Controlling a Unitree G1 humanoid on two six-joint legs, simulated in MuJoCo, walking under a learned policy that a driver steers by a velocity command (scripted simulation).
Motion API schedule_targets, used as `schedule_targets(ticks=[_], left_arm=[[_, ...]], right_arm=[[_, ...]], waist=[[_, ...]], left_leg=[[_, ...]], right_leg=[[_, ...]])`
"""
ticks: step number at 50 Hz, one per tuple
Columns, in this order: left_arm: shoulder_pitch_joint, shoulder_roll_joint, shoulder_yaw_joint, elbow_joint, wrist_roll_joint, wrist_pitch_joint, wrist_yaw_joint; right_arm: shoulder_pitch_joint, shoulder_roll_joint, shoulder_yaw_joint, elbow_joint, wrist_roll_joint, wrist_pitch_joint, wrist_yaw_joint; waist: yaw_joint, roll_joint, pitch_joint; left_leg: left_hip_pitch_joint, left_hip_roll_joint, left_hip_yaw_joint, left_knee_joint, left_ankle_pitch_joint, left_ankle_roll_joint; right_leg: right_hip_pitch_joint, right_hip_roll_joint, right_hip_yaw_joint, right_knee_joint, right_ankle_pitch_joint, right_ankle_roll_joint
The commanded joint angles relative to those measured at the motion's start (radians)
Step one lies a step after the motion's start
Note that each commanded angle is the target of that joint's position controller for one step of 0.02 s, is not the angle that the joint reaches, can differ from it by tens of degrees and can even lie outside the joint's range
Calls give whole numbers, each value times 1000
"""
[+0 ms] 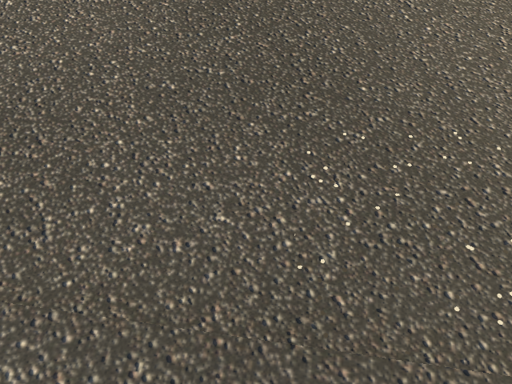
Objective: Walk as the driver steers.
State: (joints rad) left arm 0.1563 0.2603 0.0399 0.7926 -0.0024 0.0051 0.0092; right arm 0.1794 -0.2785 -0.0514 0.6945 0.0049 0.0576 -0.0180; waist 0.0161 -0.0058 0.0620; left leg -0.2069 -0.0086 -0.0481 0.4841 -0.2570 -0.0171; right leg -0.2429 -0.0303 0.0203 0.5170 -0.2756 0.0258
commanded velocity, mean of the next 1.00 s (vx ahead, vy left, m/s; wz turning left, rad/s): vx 0.00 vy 0.00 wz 0.03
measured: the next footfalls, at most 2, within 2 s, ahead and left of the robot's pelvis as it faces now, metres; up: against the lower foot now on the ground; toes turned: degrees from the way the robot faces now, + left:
left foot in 1.72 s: +0.44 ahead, +0.09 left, +0.00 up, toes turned +1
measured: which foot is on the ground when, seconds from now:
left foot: down 0.00-1.00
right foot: down 0.00-1.00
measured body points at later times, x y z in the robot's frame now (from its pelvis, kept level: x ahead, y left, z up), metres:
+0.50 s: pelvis +0.01 +0.02 +0.00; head +0.02 +0.03 +0.45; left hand +0.07 +0.30 -0.13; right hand +0.12 -0.23 -0.12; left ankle -0.01 +0.13 -0.74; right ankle +0.00 -0.14 -0.74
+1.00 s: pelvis +0.00 +0.01 +0.00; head +0.01 +0.01 +0.45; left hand +0.03 +0.27 -0.15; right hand +0.05 -0.24 -0.14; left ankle -0.01 +0.13 -0.74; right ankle +0.00 -0.14 -0.74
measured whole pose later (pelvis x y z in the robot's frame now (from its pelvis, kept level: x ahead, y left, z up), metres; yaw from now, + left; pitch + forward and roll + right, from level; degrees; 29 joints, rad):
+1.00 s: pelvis +0.00 +0.01 +0.00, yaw +0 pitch -2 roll +0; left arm 0.23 0.23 0.03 1.11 0.00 0.01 0.05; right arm 0.26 -0.22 -0.02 0.98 0.00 0.01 -0.03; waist 0.01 0.00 0.04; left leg -0.16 -0.02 -0.04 0.48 -0.29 0.01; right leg -0.18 -0.05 0.03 0.46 -0.26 0.06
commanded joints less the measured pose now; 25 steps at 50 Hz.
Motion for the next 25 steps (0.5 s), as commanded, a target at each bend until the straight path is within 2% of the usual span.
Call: schedule_targets(ticks=[1,2,3,4,6,14,25], left_arm=[[29,91,10,-45,26,-33,-2],[-6,117,14,-40,26,-31,0],[-25,120,15,-33,25,-29,1],[-23,128,17,-23,21,-23,6],[-7,130,17,-8,15,-17,10],[25,131,18,78,10,-17,19],[49,136,20,175,5,-12,32]], right_arm=[[-17,-134,-25,-66,-27,-18,0],[-44,-85,-11,-71,-29,-29,10],[-27,-90,-13,-56,-33,-37,12],[-17,-106,-15,-51,-31,-44,13],[-1,-104,-11,-36,-25,-55,10],[11,-82,-5,-3,-20,-57,5],[42,-74,-7,82,-14,-58,1]], waist=[[28,180,-164],[17,134,-127],[1,126,-111],[-6,127,-85],[1,119,-55],[-2,42,-54],[0,20,-61]], left_leg=[[85,221,-207,-104,349,161],[54,168,-175,-113,208,143],[44,128,-150,-115,134,111],[30,113,-141,-120,127,94],[7,106,-137,-119,150,80],[21,82,-116,-110,186,79],[31,51,-72,-97,234,69]], right_leg=[[15,-31,14,-49,-24,6],[43,-28,10,-62,42,25],[46,-20,0,-59,88,30],[42,-19,0,-54,112,31],[46,-28,10,-71,140,29],[69,-36,9,-95,173,39],[90,-36,4,-100,198,34]])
